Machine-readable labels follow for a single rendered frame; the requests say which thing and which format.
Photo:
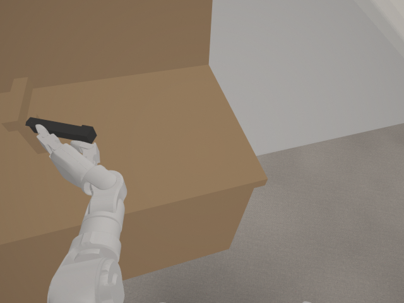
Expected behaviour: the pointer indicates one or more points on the left robot upper arm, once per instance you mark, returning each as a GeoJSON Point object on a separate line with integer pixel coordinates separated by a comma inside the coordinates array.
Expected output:
{"type": "Point", "coordinates": [94, 281]}

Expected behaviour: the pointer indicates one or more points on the counter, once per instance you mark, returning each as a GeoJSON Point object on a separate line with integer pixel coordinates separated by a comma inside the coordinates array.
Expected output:
{"type": "Point", "coordinates": [138, 72]}

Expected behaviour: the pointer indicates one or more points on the tap lever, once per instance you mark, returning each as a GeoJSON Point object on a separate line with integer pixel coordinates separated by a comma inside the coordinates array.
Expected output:
{"type": "Point", "coordinates": [79, 133]}

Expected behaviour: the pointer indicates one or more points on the left robot hand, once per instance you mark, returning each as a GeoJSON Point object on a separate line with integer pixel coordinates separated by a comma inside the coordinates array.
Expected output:
{"type": "Point", "coordinates": [68, 159]}

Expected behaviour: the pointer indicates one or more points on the left robot forearm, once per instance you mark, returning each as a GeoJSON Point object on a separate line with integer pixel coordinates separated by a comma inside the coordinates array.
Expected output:
{"type": "Point", "coordinates": [102, 224]}

